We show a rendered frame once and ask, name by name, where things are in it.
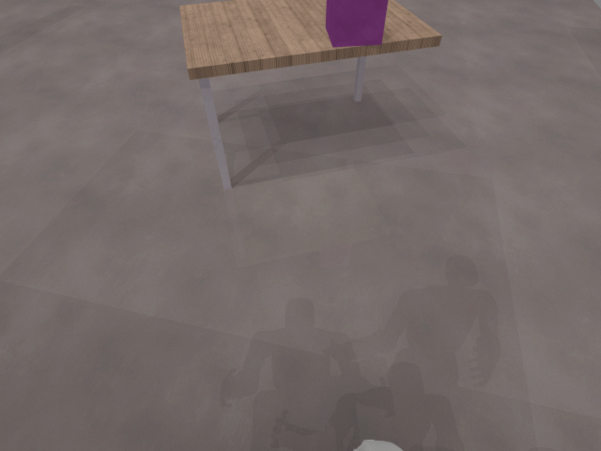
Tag carton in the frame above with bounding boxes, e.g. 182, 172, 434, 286
326, 0, 388, 47

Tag table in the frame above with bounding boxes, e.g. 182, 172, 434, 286
179, 0, 442, 190

